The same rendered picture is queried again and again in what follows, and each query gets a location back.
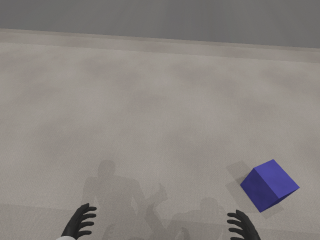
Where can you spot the right robot hand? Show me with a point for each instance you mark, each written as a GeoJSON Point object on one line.
{"type": "Point", "coordinates": [248, 230]}

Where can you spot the carton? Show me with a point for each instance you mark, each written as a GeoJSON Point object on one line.
{"type": "Point", "coordinates": [267, 185]}

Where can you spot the left robot hand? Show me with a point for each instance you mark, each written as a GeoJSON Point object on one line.
{"type": "Point", "coordinates": [75, 224]}

